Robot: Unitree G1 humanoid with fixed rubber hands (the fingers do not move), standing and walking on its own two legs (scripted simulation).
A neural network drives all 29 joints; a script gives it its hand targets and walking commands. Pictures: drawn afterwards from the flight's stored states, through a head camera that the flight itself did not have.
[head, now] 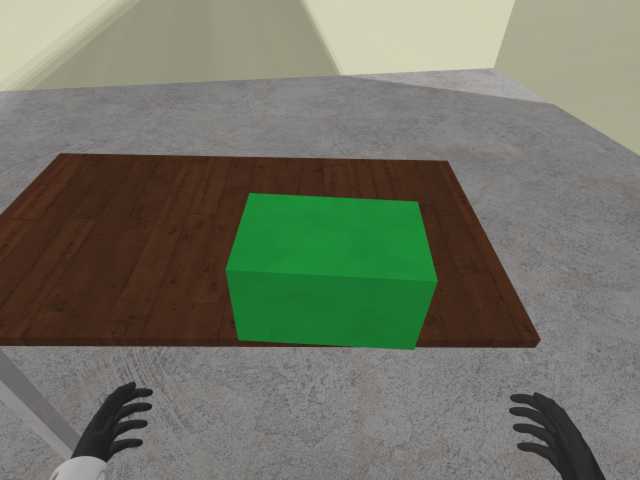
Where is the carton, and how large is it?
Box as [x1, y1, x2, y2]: [225, 193, 437, 349]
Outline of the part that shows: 249,193 225,269 238,339 404,349 414,348 437,282 417,202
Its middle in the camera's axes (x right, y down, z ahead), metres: +0.02 +0.04 +0.64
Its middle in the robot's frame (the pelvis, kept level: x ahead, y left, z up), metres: +0.46 -0.01 +0.02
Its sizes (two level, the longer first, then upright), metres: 0.283 0.181 0.162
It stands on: a table, 0.70 m high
